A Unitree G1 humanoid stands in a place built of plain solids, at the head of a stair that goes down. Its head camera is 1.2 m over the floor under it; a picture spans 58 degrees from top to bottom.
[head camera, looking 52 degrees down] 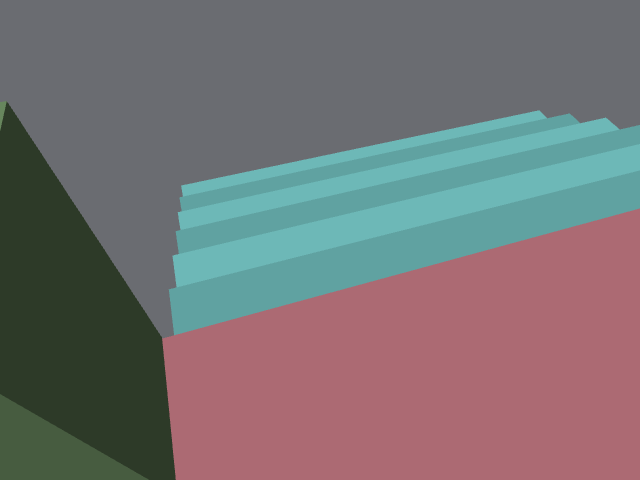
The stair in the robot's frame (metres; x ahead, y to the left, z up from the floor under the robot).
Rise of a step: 0.16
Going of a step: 0.28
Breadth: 2.90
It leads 17 degrees to the left of straight ahead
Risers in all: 7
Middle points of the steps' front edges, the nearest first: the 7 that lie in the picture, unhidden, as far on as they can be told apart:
1.00 -0.91 0.00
1.27 -0.83 -0.15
1.53 -0.75 -0.31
1.80 -0.66 -0.47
2.06 -0.58 -0.63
2.33 -0.50 -0.78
2.59 -0.41 -0.94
